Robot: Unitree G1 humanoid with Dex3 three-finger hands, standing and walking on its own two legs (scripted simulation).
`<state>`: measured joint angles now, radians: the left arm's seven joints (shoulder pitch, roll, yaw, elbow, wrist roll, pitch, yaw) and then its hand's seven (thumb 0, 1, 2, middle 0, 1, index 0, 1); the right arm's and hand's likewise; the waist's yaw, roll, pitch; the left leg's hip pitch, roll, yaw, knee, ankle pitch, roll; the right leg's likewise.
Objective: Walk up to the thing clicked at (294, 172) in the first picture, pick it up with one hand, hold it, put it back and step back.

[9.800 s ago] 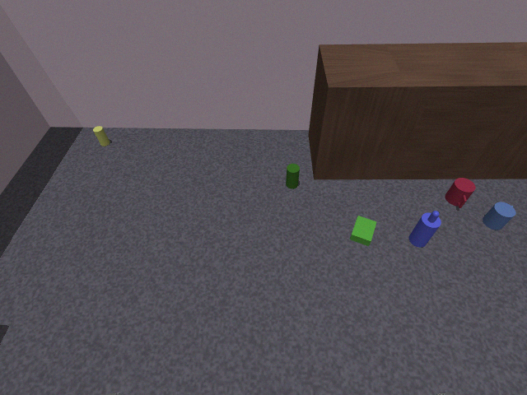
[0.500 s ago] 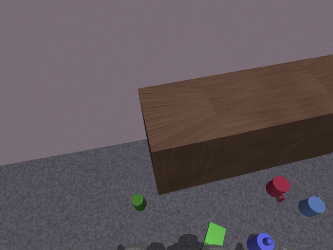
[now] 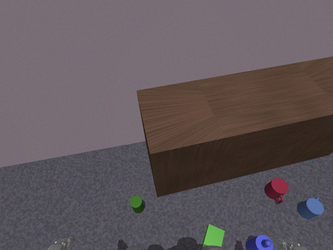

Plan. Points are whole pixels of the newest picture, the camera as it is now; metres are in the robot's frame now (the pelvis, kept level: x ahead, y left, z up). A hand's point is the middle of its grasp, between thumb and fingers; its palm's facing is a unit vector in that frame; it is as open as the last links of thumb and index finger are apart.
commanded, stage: walk up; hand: left
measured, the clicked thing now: (137, 204) +0.40 +0.19 -0.71
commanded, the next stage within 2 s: stand in 0.08 s
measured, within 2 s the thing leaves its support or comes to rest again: neither
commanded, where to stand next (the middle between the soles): +0.02 +0.02 m, yaw -1 degrees
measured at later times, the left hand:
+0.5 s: hand out of the picture +0.11 +0.26 -0.15, palm faces -0.04 -0.94 -0.34, open 7.4 cm
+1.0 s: hand out of the picture +0.12 +0.25 -0.15, palm faces -0.04 -0.94 -0.35, open 7.4 cm
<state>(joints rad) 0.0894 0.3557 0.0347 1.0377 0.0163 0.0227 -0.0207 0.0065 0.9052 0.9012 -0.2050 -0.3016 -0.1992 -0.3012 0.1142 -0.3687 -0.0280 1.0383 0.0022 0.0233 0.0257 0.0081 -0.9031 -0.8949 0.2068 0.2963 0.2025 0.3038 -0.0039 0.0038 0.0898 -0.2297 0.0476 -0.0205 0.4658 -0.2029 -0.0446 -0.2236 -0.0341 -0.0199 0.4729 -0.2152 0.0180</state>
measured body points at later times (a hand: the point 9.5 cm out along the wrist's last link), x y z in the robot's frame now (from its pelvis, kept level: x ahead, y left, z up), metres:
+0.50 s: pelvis +0.03 +0.00 +0.01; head +0.03 +0.00 +0.46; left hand +0.11 +0.31 -0.12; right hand +0.10 -0.30 -0.13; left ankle +0.03 +0.15 -0.74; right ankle +0.03 -0.13 -0.74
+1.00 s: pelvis +0.04 +0.00 +0.01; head +0.05 +0.00 +0.46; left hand +0.12 +0.30 -0.12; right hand +0.11 -0.31 -0.12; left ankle +0.03 +0.15 -0.74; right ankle +0.03 -0.13 -0.74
